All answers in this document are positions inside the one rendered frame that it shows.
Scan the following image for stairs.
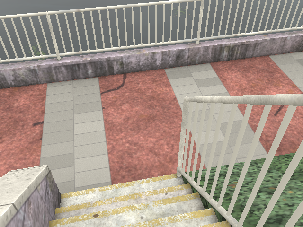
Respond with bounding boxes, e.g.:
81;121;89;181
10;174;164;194
49;174;231;227

